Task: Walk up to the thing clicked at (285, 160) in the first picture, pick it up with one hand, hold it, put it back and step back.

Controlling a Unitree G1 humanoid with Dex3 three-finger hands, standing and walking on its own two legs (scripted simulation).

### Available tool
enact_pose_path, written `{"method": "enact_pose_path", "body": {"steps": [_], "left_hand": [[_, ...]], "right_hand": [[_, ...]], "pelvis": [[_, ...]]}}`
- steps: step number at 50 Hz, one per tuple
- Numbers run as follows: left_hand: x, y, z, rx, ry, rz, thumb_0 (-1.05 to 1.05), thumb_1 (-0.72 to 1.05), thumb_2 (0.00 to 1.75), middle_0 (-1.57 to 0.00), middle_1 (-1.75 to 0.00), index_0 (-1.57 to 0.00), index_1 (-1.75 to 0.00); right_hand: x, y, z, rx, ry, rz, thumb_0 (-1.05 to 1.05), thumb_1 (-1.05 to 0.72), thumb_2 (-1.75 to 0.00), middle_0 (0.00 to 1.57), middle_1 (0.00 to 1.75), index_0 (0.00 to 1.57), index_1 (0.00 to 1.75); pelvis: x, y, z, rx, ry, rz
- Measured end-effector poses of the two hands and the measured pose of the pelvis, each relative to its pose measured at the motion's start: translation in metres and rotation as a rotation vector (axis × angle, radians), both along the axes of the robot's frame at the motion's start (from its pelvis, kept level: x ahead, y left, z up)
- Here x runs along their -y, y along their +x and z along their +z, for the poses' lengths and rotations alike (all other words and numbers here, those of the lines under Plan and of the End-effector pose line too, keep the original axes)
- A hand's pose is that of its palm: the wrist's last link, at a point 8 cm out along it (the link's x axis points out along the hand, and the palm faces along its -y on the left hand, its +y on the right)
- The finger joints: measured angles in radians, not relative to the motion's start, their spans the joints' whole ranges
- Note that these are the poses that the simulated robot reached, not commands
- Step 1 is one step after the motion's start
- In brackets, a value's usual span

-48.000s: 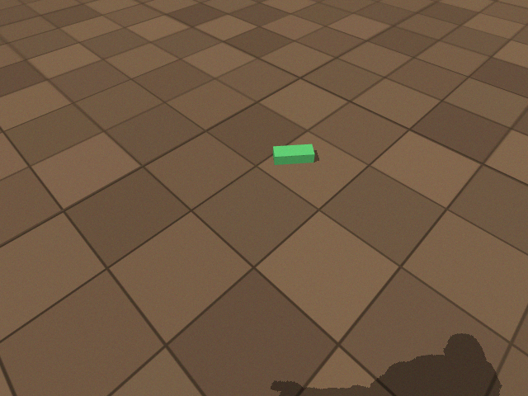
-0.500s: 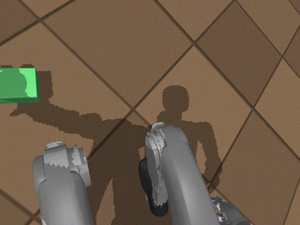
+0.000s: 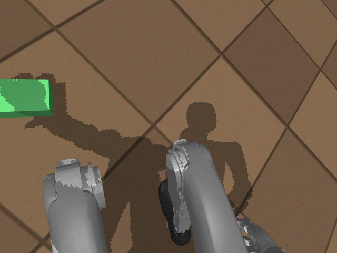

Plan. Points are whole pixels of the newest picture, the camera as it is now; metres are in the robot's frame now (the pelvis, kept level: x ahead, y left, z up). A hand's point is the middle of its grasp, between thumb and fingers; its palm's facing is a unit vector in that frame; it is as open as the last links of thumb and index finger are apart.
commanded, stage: approach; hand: left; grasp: from above
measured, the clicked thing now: (3, 99) +0.50 +0.35 -0.29
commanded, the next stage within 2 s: close in in 1.00 s
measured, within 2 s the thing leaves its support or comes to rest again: neither
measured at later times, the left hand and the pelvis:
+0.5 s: hand out of the picture +0.48 +0.33 -0.16, palm faces -0.48 -0.02 -0.88, open 14.1 cm; pelvis +0.00 -0.01 +0.00, yaw +0 degrees
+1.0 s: hand out of the picture +0.47 +0.34 -0.17, palm faces -0.46 -0.07 -0.89, open 13.7 cm; pelvis +0.00 +0.00 +0.01, yaw -1 degrees
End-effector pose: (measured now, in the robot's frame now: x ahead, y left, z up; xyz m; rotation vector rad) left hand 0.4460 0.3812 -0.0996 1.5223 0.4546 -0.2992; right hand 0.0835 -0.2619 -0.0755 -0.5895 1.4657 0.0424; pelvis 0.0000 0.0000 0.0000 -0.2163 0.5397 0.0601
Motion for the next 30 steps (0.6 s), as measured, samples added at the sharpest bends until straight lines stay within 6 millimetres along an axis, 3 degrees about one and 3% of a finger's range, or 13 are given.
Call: {"method": "enact_pose_path", "body": {"steps": [12,17,23,30], "left_hand": [[0.057,0.045,-0.001,0.055,-0.028,-0.083,0.0,-0.52,0.98,-0.07,-1.11,-0.1,-1.09],[0.07,0.056,-0.004,0.059,-0.002,-0.058,0.0,-0.52,0.99,-0.07,-1.11,-0.1,-1.09],[0.058,0.045,-0.007,0.006,0.039,0.023,0.0,-0.54,1.01,-0.07,-1.08,-0.09,-1.07],[0.027,0.031,-0.006,-0.042,0.028,0.09,0.0,-0.56,1.02,-0.08,-1.06,-0.09,-1.06]], "right_hand": [[0.001,-0.027,0.012,-0.005,-0.021,-0.059,0.0,-0.92,-0.9,0.2,0.3,0.2,0.3],[0.003,-0.045,0.014,-0.014,-0.017,-0.1,0.0,-0.92,-0.9,0.2,0.3,0.2,0.3],[0.003,-0.06,0.01,-0.045,0.014,-0.123,0.0,-0.92,-0.9,0.2,0.3,0.2,0.3],[0.007,-0.054,0.007,-0.065,0.011,-0.069,0.0,-0.92,-0.9,0.2,0.3,0.2,0.3]], "pelvis": [[0.002,0.0,0.002,-0.014,0.001,-0.003],[0.003,-0.001,0.002,-0.024,0.004,-0.01],[0.006,-0.003,0.004,-0.023,0.02,-0.012],[0.008,-0.005,0.003,-0.011,0.023,-0.009]]}}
